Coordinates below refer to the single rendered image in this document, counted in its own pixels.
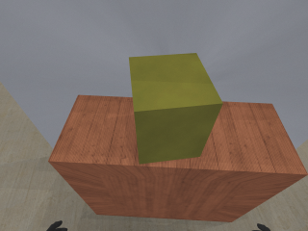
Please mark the carton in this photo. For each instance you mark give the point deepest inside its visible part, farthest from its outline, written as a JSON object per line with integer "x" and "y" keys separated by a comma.
{"x": 175, "y": 106}

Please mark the robot left hand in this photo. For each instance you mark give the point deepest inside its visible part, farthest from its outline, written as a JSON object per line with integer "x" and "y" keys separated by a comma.
{"x": 55, "y": 225}

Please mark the pedestal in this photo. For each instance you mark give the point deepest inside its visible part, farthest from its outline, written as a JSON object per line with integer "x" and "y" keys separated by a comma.
{"x": 247, "y": 159}

